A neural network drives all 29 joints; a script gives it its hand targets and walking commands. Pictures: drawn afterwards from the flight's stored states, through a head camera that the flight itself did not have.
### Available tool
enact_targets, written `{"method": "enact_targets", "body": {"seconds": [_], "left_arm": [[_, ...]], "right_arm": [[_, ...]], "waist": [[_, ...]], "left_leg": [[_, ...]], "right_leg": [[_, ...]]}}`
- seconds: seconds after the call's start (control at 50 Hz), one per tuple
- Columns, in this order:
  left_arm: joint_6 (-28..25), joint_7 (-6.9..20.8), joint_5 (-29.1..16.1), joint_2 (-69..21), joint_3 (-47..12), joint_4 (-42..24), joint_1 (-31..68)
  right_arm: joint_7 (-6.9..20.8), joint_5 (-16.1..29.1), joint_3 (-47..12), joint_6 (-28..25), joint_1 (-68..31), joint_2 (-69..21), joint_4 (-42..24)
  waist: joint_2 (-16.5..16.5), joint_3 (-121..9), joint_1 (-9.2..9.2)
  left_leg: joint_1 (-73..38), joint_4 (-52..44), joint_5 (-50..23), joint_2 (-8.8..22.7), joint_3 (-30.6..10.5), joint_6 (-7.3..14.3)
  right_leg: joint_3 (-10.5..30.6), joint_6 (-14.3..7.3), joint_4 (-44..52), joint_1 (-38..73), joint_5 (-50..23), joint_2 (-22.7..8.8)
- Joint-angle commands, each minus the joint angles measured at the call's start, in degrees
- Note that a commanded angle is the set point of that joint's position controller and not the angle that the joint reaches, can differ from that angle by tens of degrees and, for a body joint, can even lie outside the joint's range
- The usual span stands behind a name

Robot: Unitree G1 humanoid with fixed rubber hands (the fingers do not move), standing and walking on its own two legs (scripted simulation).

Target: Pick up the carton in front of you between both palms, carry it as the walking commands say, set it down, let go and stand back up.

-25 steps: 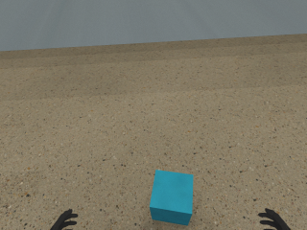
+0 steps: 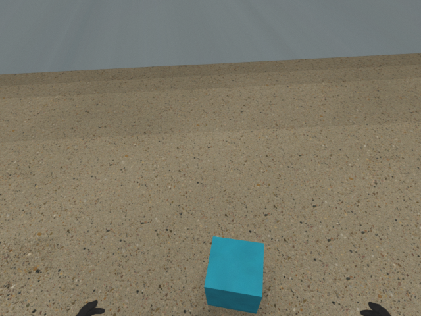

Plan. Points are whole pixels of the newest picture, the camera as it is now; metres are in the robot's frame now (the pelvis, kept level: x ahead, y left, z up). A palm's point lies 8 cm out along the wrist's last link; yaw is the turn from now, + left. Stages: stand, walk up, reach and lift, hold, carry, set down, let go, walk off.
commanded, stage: stand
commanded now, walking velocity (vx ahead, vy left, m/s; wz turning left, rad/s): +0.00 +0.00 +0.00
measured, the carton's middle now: (234, 275) +0.43 -0.03 -0.65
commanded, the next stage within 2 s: none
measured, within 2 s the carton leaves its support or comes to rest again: neither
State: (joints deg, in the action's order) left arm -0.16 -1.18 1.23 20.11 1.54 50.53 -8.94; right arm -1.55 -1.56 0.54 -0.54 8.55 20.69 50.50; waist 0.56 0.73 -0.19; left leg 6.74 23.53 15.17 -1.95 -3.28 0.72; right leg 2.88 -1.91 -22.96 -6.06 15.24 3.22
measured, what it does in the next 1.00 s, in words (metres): stands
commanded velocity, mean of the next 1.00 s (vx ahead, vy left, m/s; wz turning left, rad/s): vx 0.00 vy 0.00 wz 0.00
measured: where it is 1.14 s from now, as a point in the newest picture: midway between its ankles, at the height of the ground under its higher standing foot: outside the picture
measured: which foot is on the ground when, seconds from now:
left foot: down 0.00-1.00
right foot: down 0.00-1.00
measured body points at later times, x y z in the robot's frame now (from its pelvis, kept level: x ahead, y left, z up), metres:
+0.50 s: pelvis -0.02 +0.00 +0.00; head -0.02 +0.00 +0.45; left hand +0.09 +0.31 -0.11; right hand +0.09 -0.31 -0.11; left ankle -0.03 +0.11 -0.74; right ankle -0.03 -0.10 -0.74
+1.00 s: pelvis -0.02 +0.01 +0.01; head -0.02 +0.00 +0.46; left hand +0.08 +0.32 -0.11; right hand +0.08 -0.31 -0.11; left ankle -0.03 +0.11 -0.74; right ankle -0.03 -0.10 -0.74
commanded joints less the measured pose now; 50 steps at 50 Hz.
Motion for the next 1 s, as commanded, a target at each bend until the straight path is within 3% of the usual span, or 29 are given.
{"method": "enact_targets", "body": {"seconds": [0.0, 0.32, 0.98], "left_arm": [[-0.7, -0.2, 0.0, 9.2, 1.8, -2.0, 2.0], [-1.1, 0.1, -0.2, 10.2, 1.4, 2.2, 3.2], [-1.3, 0.3, -0.6, 11.5, 0.7, 6.1, 4.3]], "right_arm": [[-0.2, 0.1, 1.8, -0.8, -2.2, 8.9, -2.0], [0.1, 0.4, 1.6, -1.1, -2.9, 9.9, 2.3], [0.5, 0.8, 1.4, -1.2, -3.9, 11.1, 6.4]], "waist": [[-0.4, -2.0, -0.03], [-0.4, -0.9, 0.14], [-0.4, -0.9, 0.33]], "left_leg": [[-0.6, -2.8, -15.4, 7.0, -5.5, 0.4], [-0.5, -5.5, -12.0, 7.4, -6.1, 0.8], [-1.1, -7.2, -12.5, 7.9, -6.3, 1.2]], "right_leg": [[6.4, 0.8, 3.4, -0.3, -15.6, -7.9], [6.9, 0.5, 5.8, -0.3, -11.8, -8.3], [6.9, 0.3, 6.9, 0.5, -12.3, -8.9]]}}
